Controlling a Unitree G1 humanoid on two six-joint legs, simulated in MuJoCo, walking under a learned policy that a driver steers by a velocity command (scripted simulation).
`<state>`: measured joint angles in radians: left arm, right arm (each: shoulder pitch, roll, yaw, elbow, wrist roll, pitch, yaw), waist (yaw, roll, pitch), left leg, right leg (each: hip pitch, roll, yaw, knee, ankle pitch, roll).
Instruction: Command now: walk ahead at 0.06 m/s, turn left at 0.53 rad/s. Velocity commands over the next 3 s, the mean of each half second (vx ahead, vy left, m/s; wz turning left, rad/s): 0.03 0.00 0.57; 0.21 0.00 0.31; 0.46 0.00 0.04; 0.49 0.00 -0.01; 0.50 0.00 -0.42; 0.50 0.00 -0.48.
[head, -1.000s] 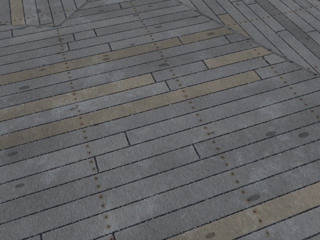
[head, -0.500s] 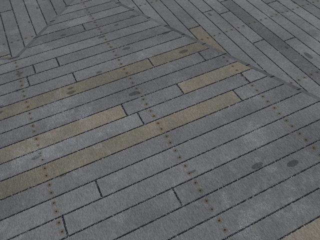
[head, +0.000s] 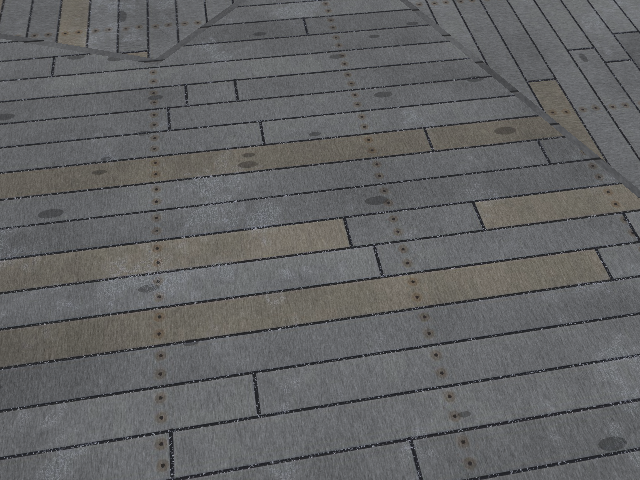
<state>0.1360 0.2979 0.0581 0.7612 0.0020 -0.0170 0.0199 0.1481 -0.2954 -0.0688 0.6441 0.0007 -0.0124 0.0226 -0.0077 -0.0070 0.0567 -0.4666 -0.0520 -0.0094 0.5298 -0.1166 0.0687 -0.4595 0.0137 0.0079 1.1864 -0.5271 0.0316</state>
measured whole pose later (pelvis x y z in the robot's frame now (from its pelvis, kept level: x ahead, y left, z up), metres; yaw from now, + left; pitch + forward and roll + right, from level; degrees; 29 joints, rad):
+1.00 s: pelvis +0.09 +0.01 +0.02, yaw +26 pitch +2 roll +0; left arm 0.17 0.32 0.08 0.77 -0.01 -0.06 -0.03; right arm 0.40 -0.25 -0.05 0.71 0.00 -0.05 0.00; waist -0.04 -0.04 -0.01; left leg -0.01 -0.03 -0.01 0.24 -0.26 0.04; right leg -0.66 -0.09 0.01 0.82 -0.04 0.03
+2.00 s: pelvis +0.58 +0.25 +0.02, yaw +25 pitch +1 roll +1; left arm 0.19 0.31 0.05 0.80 -0.02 -0.06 -0.01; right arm 0.32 -0.26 -0.05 0.79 -0.01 -0.09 0.03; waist -0.03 -0.05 0.03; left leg -0.17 -0.06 0.06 0.30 -0.16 0.07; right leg -0.63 -0.12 0.05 1.03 -0.21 0.00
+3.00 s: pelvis +1.14 +0.39 +0.02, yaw -4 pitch +1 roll +1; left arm 0.24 0.30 0.06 0.69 -0.01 -0.04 0.00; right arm 0.30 -0.26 -0.06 0.80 0.00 -0.10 0.02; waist -0.04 -0.05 0.01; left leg -0.20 -0.04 0.02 0.36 -0.19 0.04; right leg -0.57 -0.04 0.06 1.05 -0.31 -0.01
